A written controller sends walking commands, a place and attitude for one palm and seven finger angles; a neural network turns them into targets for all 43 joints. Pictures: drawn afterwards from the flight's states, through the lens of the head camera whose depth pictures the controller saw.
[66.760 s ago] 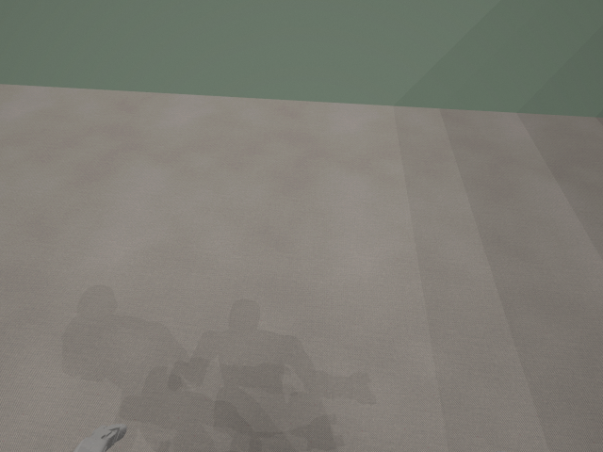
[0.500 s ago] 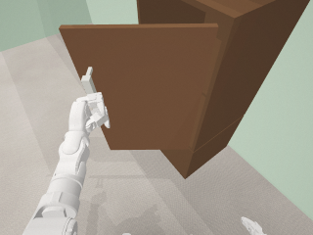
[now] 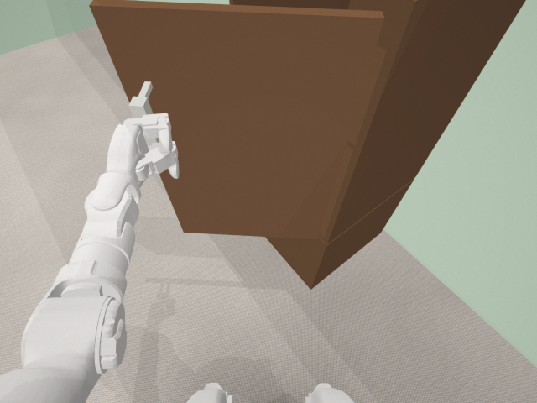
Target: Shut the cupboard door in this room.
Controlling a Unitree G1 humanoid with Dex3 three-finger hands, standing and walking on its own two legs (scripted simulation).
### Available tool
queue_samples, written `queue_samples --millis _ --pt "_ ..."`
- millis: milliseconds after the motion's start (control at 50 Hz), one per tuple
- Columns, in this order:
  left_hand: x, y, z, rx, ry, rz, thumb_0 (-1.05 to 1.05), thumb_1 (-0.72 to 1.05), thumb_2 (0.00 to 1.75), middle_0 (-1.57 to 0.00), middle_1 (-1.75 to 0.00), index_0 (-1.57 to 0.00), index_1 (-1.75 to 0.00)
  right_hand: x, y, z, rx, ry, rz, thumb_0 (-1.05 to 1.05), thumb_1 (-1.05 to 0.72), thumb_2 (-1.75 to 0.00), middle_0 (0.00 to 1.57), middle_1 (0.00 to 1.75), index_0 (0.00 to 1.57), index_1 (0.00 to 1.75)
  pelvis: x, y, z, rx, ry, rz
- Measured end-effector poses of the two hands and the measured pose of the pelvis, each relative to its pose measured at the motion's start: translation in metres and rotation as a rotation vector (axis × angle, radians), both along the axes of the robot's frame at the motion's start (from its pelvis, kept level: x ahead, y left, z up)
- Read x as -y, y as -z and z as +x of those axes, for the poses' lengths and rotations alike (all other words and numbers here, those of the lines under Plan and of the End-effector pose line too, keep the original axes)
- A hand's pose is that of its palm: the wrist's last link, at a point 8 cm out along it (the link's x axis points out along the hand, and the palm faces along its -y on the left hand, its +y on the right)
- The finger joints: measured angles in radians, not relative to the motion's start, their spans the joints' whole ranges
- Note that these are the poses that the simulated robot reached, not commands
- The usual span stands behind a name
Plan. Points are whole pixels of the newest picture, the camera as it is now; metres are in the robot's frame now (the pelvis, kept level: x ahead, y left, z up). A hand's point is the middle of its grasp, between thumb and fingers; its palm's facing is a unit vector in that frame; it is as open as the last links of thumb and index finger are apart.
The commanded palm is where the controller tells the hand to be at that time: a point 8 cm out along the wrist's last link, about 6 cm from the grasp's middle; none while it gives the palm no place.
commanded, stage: push the door shut along its arc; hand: left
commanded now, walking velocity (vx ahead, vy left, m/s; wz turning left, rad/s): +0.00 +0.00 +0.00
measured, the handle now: (153, 124) +0.53 +0.18 +0.09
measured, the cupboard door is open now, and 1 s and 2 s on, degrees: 49 38 20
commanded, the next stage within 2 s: pull the fist back off the door in 1.38 s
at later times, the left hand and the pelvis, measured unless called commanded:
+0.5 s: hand (206, 124) +0.51 +0.09 +0.11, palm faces -0.27 -0.96 -0.02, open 3.1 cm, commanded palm +0.51 +0.15 +0.10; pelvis -0.01 +0.00 -0.01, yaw -1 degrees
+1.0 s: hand (216, 108) +0.55 +0.08 +0.11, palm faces -0.36 -0.93 -0.02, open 3.0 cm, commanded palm +0.57 +0.11 +0.10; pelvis -0.01 +0.00 -0.03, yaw -1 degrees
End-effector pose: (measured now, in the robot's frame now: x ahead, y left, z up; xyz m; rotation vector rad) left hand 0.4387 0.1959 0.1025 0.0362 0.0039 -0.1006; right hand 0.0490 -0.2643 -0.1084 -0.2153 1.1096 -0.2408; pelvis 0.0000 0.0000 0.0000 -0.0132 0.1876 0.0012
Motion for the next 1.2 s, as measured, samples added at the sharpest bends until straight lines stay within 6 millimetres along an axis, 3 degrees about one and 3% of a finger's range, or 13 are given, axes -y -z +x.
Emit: queue_samples --millis 660,1200 --pt "0.057 -0.007 0.088 -0.036 0.203 -0.012 0.0 0.89 0.91 -1.3 -1.5 -1.29 -1.5 0.002 0.01 -0.086 -0.195 0.127 -0.022 0.0 -0.9 -0.9 0.21 0.3 0.2 0.3 -0.001 0.019 -0.005 -0.136 0.027 -0.01" --pt "0.067 -0.006 0.129 -0.046 0.299 -0.01 -0.01 0.91 0.97 -1.3 -1.5 -1.29 -1.5 -0.002 0.017 -0.107 -0.275 0.121 -0.09 0.0 -0.9 -0.9 0.21 0.3 0.2 0.3 -0.008 0.041 -0.013 -0.231 0.011 -0.043"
